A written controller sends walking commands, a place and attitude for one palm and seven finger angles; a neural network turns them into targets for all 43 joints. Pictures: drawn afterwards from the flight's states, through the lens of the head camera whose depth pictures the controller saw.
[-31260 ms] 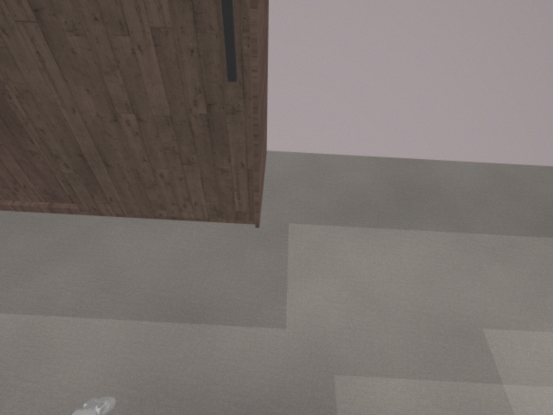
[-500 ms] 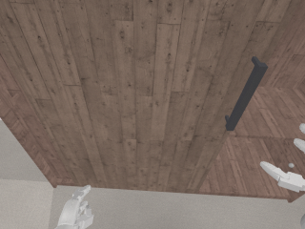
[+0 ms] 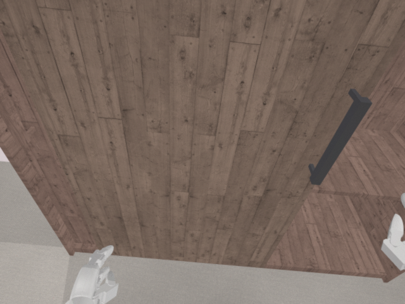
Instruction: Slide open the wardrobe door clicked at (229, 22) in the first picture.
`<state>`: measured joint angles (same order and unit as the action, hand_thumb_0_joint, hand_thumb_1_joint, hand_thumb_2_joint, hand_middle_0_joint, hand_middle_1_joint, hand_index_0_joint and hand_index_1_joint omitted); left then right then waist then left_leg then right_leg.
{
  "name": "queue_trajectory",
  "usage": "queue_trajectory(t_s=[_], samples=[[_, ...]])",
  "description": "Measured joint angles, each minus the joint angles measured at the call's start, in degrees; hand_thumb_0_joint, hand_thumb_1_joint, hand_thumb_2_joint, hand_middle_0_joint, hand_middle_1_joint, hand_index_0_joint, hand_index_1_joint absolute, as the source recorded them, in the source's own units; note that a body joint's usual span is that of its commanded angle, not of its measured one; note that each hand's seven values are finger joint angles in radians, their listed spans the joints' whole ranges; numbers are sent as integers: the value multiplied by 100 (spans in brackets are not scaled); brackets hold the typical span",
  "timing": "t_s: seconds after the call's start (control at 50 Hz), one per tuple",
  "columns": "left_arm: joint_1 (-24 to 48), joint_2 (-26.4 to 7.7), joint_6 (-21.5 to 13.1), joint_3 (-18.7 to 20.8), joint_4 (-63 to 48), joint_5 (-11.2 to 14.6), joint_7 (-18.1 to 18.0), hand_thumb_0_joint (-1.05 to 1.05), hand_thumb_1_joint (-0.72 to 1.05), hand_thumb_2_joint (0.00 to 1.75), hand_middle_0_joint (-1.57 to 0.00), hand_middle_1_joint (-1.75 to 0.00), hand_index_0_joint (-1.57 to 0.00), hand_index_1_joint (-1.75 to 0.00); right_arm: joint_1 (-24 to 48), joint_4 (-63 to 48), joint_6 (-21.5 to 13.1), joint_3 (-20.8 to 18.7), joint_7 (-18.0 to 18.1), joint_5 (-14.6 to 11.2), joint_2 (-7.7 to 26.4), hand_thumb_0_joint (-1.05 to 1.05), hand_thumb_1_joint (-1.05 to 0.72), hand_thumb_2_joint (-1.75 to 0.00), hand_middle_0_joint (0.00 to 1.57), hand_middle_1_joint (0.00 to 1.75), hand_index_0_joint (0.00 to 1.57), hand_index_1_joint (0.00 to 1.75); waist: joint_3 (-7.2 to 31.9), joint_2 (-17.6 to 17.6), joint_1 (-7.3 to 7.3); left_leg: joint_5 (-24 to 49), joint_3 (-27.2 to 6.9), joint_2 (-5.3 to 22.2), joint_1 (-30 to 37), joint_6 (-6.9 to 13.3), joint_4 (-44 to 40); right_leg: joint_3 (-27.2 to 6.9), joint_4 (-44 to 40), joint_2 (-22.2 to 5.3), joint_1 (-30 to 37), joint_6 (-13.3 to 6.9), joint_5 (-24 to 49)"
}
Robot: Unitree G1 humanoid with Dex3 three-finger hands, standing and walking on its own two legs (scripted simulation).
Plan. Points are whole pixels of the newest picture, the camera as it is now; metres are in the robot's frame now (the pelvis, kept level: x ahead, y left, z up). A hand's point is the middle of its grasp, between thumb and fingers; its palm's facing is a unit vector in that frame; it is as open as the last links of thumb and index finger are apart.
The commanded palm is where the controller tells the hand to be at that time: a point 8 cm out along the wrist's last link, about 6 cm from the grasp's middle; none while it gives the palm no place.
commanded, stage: draw the hand back to the body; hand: right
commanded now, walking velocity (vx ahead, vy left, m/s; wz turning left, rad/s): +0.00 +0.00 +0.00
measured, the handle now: (332, 140) +0.46 -0.32 +0.11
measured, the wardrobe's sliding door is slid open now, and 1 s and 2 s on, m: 0.63 0.63 0.63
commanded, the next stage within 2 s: step back with the hand held close in 0.20 s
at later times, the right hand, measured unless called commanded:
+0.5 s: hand (375, 238) +0.18 -0.25 +0.16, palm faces +0.44 +0.78 -0.44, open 7.4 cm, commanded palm +0.13 -0.28 +0.17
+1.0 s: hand out of the picture +0.12 -0.33 +0.16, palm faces +0.46 +0.76 -0.46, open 7.4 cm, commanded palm +0.06 -0.36 +0.17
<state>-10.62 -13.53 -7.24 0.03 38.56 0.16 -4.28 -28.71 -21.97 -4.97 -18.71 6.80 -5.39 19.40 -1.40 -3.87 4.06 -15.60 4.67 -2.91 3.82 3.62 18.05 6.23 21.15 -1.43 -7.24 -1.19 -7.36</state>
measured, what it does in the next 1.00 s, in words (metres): shifts its weight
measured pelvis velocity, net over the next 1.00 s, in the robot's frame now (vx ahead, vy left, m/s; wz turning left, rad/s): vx -0.08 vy -0.06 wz -0.03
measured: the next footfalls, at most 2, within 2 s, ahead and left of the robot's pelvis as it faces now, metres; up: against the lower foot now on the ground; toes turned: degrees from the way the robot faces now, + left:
left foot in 1.66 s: -0.20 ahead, -0.03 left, +0.00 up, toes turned -4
right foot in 1.78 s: -0.21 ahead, -0.32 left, +0.00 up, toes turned -7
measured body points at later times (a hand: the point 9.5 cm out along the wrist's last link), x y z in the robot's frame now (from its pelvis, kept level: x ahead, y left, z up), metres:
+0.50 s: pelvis -0.01 +0.02 -0.01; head -0.02 +0.04 +0.44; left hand +0.18 +0.25 -0.09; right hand +0.15 -0.29 +0.18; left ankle -0.05 +0.07 -0.74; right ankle +0.06 -0.11 -0.74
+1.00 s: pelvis -0.08 -0.06 -0.01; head -0.07 -0.06 +0.44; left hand +0.10 +0.17 -0.09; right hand +0.09 -0.37 +0.18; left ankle -0.05 +0.06 -0.74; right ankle +0.05 -0.11 -0.74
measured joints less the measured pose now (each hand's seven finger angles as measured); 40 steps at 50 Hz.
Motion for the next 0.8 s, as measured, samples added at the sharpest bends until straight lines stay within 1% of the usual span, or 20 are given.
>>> queue_trajectory(t_s=[0.16,0.32,0.36,0.42,0.46,0.5,0.56,0.64,0.72,0.8], samples=[[23,29,10,-13,20,-7,-25,1,91,90,-20,-30,-20,-30,49,47,5,38,6,-9,-53,2,-88,-89,21,31,21,31,-23,-17,0,-21,23,-56,8,79,20,-35,-13,-48,19,77,17],[9,24,35,10,48,-4,-36,1,91,90,-20,-30,-20,-30,-23,2,-43,26,-25,-11,-12,2,-89,-89,21,31,21,30,-14,-27,-18,-47,19,-97,0,130,50,-41,0,-90,23,133,7],[-8,2,81,16,16,26,-47,1,91,90,-20,-30,-20,-30,74,60,-63,3,-31,4,27,2,-89,-89,21,31,21,30,-13,-49,-19,-50,42,-115,-28,130,61,-67,53,-107,-35,137,-4],[53,-29,251,-19,-82,38,-35,1,91,90,-20,-30,-20,-30,253,177,-208,-176,-40,69,155,2,-89,-90,21,31,21,30,46,-63,-99,-62,128,-176,-356,97,217,-176,422,-171,-490,39,-64],[92,-42,368,-37,-192,68,-23,1,91,90,-20,-30,-20,-30,230,139,-230,-238,-39,105,196,2,-89,-90,21,31,21,30,57,-28,-134,-99,123,-186,-593,61,400,-224,616,-186,-731,-28,-74],[102,-67,449,-41,-317,92,-32,1,91,90,-20,-30,-20,-30,103,-7,-199,-226,-33,124,198,2,-89,-90,21,31,21,30,66,6,-174,-157,96,-169,-795,21,602,-228,682,-182,-857,-18,-92],[93,-123,546,-4,-487,111,-74,1,91,90,-20,-30,-20,-30,-109,-277,-133,-134,-20,134,196,2,-89,-90,21,31,21,30,77,4,-233,-234,72,-126,-1029,-14,851,-200,704,-162,-974,85,-129],[85,-146,662,45,-620,143,-123,1,91,90,-20,-30,-20,-30,-270,-468,-127,-139,13,118,332,2,-89,-90,22,31,21,30,47,-13,-277,-222,60,-80,-1237,-4,1030,-169,821,-134,-1151,28,-91],[-1,-126,665,40,-630,153,-148,1,91,90,-20,-30,-20,-30,-291,-478,-195,-249,98,96,473,2,-89,-89,22,31,21,30,43,-24,-280,-160,60,-42,-1380,-63,1121,-154,901,-108,-1292,-67,-38],[-151,-79,572,-24,-557,129,-177,1,91,90,-20,-30,-20,-30,-239,-443,-315,-313,189,112,474,2,-89,-90,22,31,21,30,73,-20,-270,-72,60,20,-1467,-149,1110,-141,883,-48,-1380,-154,24]])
